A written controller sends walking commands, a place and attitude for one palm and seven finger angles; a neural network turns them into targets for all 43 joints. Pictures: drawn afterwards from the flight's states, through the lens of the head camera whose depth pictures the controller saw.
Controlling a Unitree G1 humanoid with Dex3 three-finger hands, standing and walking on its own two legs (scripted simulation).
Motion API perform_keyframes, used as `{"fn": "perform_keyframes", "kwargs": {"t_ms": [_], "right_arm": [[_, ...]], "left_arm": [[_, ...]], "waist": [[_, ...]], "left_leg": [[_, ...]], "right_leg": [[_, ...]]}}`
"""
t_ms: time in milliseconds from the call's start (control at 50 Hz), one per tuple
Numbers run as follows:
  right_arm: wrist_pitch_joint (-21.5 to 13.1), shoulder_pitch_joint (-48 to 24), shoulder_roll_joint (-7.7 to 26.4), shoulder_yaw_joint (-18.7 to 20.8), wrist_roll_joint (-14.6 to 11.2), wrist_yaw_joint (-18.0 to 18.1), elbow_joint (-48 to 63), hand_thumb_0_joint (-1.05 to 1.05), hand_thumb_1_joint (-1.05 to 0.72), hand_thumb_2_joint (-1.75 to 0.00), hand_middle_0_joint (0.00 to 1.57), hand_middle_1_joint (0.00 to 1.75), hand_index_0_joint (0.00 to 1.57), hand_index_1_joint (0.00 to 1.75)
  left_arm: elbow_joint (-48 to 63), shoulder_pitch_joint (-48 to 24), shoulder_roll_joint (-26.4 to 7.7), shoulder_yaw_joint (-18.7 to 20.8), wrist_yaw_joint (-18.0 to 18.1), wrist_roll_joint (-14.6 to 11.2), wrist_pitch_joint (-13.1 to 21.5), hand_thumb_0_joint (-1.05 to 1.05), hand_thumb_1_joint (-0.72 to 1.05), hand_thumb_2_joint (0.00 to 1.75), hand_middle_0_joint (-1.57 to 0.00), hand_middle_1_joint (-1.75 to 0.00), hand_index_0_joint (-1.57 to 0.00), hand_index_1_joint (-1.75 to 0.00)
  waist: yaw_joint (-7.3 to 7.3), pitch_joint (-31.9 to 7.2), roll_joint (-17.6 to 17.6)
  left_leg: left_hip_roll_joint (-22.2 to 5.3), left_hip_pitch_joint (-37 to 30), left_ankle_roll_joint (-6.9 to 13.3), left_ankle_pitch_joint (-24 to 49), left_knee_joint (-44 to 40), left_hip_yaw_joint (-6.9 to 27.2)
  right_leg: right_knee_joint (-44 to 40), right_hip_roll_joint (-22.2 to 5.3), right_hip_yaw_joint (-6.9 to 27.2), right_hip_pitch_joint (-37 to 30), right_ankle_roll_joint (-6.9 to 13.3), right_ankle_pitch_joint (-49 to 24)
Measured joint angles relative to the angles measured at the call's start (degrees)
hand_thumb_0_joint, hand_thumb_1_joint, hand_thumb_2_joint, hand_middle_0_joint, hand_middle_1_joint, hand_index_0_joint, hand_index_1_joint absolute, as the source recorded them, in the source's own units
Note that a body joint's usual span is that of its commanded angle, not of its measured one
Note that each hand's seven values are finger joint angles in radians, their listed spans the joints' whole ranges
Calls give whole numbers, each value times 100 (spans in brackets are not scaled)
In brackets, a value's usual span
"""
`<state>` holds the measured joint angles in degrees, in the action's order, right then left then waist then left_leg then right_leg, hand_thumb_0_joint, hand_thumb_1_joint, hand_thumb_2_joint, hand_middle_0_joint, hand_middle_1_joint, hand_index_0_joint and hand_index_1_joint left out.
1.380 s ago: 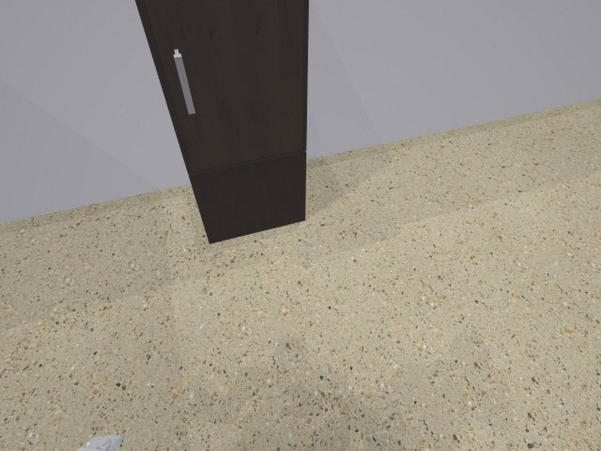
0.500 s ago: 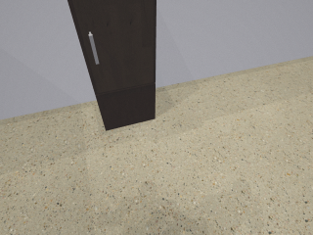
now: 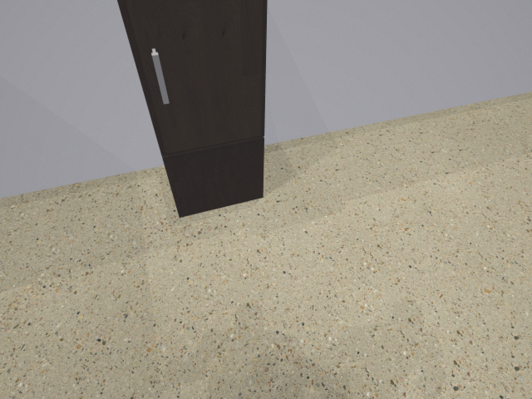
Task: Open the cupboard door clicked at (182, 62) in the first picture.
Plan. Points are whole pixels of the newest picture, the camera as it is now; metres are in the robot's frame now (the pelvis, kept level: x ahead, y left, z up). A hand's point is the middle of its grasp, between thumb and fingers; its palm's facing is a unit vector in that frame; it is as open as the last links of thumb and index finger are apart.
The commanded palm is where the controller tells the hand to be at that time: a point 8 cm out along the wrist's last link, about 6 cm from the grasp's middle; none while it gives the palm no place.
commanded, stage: look at it before walking up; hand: left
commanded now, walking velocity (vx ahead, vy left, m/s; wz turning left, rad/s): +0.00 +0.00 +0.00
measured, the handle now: (160, 76) +1.01 +0.40 -0.03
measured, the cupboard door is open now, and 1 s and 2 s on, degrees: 0 0 0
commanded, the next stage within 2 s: walk to a spot facing it in 0.06 s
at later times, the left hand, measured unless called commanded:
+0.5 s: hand out of the picture +0.06 +0.18 -0.18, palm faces -0.10 -0.97 -0.22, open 7.4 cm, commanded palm none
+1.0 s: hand (177, 362) +0.23 +0.19 -0.21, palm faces -0.22 -0.96 -0.16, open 7.4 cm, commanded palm none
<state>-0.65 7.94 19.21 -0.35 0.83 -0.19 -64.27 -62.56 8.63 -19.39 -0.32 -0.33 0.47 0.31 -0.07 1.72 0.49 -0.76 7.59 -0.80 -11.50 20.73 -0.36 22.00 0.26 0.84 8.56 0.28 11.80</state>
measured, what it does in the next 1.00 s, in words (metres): walks ahead, turning right: left foot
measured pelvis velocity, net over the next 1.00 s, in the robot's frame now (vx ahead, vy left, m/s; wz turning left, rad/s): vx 0.23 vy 0.00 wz -0.36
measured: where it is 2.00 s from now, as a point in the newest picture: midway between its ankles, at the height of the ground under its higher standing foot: (289, 379)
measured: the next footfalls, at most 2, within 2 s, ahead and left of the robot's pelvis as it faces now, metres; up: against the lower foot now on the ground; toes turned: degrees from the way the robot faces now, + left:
left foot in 0.92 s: +0.37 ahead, +0.07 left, +0.00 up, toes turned -9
right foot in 1.38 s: +0.33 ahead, -0.18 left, +0.00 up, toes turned -39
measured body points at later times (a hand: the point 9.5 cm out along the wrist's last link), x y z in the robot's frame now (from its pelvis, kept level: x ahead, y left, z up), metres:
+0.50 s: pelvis +0.05 -0.02 -0.02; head +0.05 -0.04 +0.43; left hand +0.07 +0.23 -0.17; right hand +0.03 -0.27 -0.18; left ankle +0.00 +0.13 -0.74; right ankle +0.03 -0.11 -0.75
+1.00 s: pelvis +0.23 +0.00 -0.03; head +0.26 +0.02 +0.42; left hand +0.24 +0.24 -0.19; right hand +0.28 -0.25 -0.15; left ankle +0.33 +0.08 -0.75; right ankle +0.07 -0.08 -0.67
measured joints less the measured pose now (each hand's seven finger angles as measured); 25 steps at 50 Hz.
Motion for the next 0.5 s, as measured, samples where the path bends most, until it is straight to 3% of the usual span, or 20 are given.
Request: {"fn": "perform_keyframes", "kwargs": {"t_ms": [240, 360, 440, 500], "right_arm": [[15, -60, -39, 1, 25, 20, 22, 1, -90, -90, 21, 30, 20, 30], [65, 290, -323, 76, 75, -16, 250, 1, -90, -90, 20, 30, 20, 30], [-32, 600, -500, 158, 79, -17, 336, 0, -90, -90, 21, 30, 20, 30], [-26, 847, -548, 192, 63, -6, 292, 0, -90, -90, 21, 30, 20, 30]], "left_arm": [[6, 55, 32, 14, 47, 5, -30, 0, 90, 90, -20, -30, -21, -30], [189, 617, 288, 116, -83, 63, -176, 0, 90, 90, -20, -30, -20, -30], [241, 974, 548, 211, -176, 75, -181, 0, 91, 90, -19, -30, -20, -30], [290, 1106, 739, 248, -204, 106, -14, 0, 90, 90, -20, -30, -20, -30]], "waist": [[-45, -67, -11], [-117, -256, -8], [-128, -175, -43], [-90, -58, -196]], "left_leg": [[-3, -25, 10, -55, 47, -73], [-125, 107, 39, -582, 611, -376], [-265, -17, -44, -885, 826, -669], [-497, 208, -101, -1361, 1724, -683]], "right_leg": [[53, 3, 71, 7, -23, 32], [916, 125, 319, 385, 92, 894], [1722, -4, -124, 763, 83, 1343], [1444, 40, -424, 688, 199, 790]]}}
